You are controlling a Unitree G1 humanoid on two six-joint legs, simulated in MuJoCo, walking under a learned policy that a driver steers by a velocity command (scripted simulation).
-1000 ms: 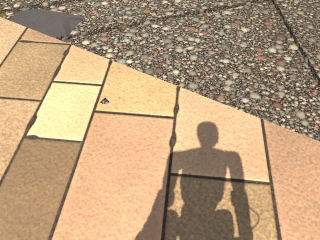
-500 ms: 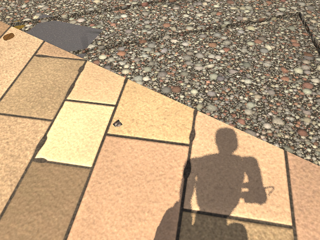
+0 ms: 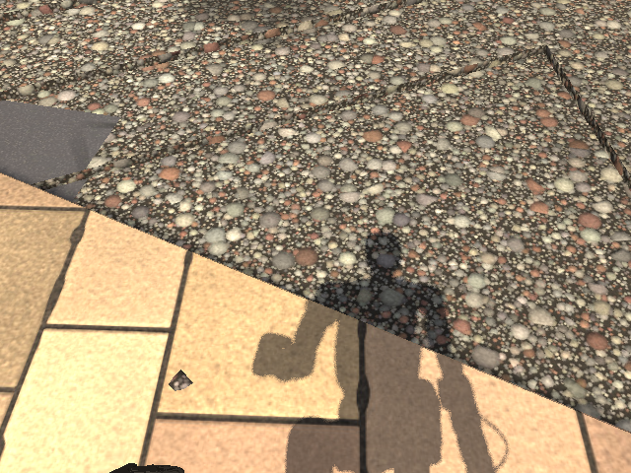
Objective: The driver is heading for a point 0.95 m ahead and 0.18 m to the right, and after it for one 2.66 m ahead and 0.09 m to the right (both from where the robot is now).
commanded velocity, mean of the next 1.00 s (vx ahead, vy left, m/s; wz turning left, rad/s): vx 1.00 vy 0.00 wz -0.24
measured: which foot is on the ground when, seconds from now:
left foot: down 0.00-0.16, up 0.18-0.58, down 0.60-1.00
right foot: up 0.00-0.12, down 0.14-0.62, up 0.64-1.00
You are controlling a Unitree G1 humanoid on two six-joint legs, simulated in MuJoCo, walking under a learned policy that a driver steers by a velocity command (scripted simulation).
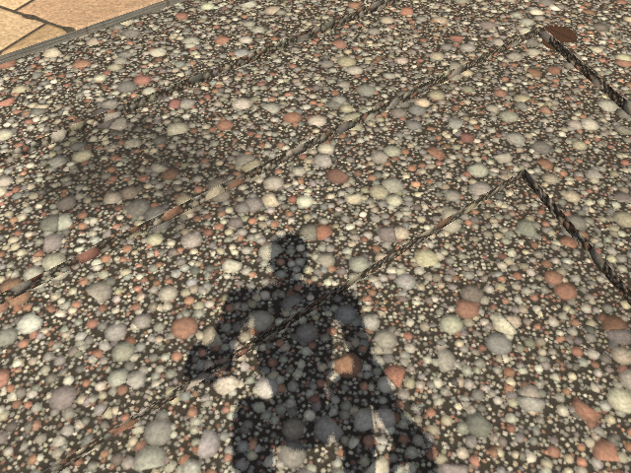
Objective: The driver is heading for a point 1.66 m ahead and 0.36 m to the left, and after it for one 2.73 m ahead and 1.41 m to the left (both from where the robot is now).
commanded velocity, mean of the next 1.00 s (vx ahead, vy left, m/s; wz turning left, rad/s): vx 1.00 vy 0.00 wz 0.22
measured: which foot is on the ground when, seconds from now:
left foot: down 0.00-0.12, up 0.14-0.46, down 0.48-0.90, up 0.92-1.00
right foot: up 0.00-0.10, down 0.12-0.50, up 0.52-0.86, down 0.88-1.00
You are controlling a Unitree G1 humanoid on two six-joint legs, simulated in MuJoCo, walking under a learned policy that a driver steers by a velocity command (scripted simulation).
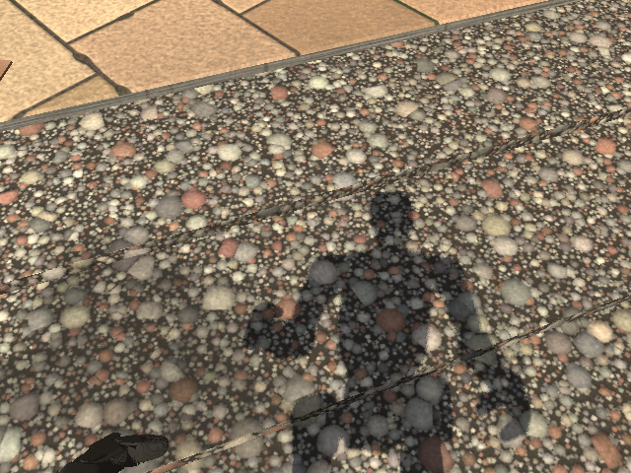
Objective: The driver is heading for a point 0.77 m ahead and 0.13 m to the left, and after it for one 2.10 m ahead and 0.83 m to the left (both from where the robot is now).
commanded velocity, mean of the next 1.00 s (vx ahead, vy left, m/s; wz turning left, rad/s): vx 1.00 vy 0.00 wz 0.28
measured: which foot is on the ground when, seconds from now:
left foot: up 0.00-0.26, down 0.28-0.70, up 0.72-1.00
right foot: down 0.00-0.32, up 0.34-0.68, down 0.70-1.00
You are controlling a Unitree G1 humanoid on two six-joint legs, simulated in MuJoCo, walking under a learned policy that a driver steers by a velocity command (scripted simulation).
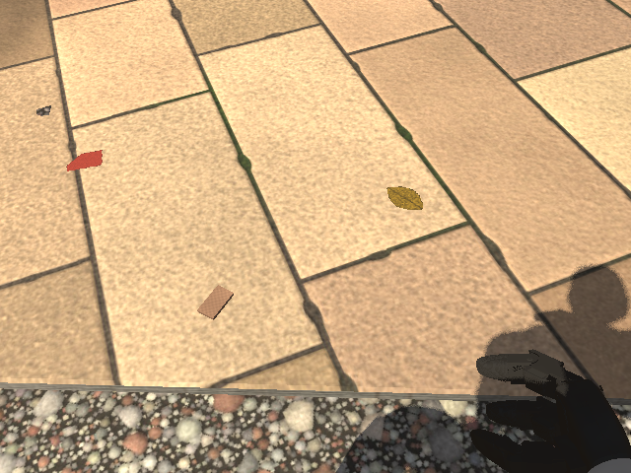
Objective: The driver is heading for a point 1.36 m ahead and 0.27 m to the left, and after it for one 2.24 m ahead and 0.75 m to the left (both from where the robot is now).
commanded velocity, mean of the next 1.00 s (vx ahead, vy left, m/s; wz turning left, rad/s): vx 1.00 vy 0.00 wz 0.21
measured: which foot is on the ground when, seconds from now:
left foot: up 0.00-0.08, down 0.10-0.52, up 0.54-0.92, down 0.94-1.00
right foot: down 0.00-0.12, up 0.14-0.46, down 0.48-0.94, up 0.96-1.00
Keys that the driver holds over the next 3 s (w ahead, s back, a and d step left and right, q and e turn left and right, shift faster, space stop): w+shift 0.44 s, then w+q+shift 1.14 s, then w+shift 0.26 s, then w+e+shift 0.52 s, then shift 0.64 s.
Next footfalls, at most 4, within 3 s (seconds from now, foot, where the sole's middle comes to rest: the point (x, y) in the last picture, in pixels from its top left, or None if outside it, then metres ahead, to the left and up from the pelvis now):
0.10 left None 0.32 0.14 -0.74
0.48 right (465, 377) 0.68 -0.16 -0.70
0.94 left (376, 228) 1.07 0.06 -0.70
1.36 right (382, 109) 1.55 0.07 -0.70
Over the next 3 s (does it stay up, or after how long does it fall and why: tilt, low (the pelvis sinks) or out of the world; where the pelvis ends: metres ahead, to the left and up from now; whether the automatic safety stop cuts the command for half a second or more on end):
stays up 2.25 1.02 0.07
